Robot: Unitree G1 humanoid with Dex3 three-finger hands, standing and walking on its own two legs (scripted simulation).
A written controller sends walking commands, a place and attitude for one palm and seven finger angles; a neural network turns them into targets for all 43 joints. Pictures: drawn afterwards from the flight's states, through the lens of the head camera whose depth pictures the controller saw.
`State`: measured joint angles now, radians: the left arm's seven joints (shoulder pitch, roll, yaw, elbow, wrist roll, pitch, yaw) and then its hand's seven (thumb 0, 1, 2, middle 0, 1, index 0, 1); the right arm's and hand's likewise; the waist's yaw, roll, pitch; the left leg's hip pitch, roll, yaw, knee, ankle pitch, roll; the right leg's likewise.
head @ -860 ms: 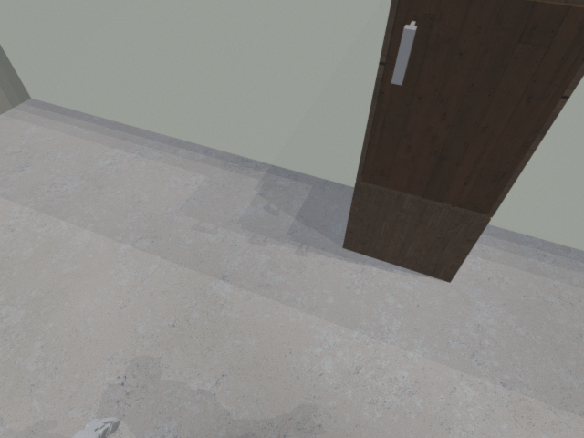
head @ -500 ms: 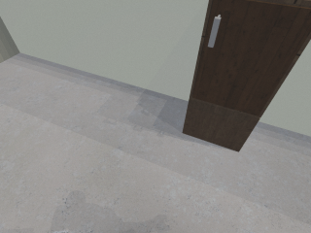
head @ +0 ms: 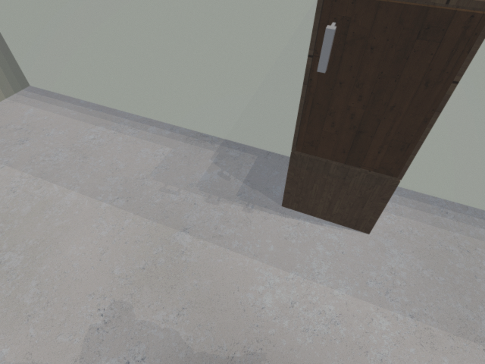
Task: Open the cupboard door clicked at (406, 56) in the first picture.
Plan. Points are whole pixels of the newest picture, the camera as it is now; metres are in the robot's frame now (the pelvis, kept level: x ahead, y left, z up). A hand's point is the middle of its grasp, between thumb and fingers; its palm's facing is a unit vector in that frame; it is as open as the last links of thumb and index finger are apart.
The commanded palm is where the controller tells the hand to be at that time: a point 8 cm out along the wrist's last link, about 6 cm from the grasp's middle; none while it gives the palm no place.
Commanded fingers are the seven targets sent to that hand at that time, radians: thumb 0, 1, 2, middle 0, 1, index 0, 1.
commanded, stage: look at it before walking up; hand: left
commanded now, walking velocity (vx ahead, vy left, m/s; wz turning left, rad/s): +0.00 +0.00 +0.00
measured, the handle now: (327, 47) +0.98 -0.21 +0.11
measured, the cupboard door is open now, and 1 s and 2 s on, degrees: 0 0 0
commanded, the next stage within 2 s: walk to a spot facing it in 0.58 s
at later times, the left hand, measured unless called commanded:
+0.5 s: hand out of the picture +0.07 +0.25 -0.16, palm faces -0.03 -0.94 -0.33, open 7.4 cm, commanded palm none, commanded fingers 0.00 0.90 0.90 -0.20 -0.30 -0.20 -0.30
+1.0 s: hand out of the picture +0.07 +0.21 -0.18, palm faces -0.12 -0.95 -0.29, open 7.4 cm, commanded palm none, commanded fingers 0.00 0.90 0.90 -0.20 -0.30 -0.20 -0.30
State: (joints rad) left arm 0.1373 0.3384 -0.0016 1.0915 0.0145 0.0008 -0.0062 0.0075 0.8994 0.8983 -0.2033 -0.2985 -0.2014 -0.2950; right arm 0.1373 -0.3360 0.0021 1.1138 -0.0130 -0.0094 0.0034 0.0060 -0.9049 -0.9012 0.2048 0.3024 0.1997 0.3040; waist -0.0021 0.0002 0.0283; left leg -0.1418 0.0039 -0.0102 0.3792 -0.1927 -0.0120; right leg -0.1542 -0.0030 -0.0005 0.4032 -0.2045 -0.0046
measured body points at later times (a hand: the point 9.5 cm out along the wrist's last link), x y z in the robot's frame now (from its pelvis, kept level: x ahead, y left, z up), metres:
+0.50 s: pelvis +0.00 +0.00 +0.00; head +0.01 +0.00 +0.45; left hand +0.07 +0.30 -0.13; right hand +0.07 -0.29 -0.13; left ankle +0.01 +0.13 -0.74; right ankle +0.01 -0.12 -0.74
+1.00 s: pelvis -0.01 -0.01 -0.02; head +0.02 -0.02 +0.43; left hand +0.08 +0.26 -0.15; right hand +0.05 -0.27 -0.16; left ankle +0.01 +0.13 -0.74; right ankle +0.00 -0.11 -0.74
